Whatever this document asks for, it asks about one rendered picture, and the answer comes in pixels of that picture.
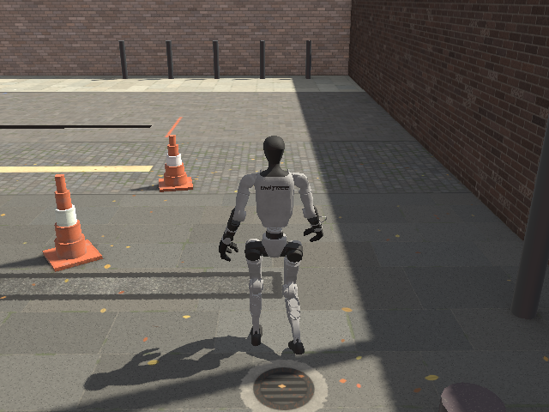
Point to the robot left forearm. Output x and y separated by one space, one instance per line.
231 229

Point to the robot right upper arm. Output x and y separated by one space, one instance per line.
301 181

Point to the humanoid robot head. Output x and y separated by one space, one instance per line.
273 147

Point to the right robot hand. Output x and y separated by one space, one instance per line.
315 238

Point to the left robot hand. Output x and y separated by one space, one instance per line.
223 248

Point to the robot left upper arm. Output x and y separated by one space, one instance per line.
243 195

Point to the robot right foot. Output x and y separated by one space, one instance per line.
297 348

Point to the robot right forearm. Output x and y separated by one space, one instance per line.
315 222

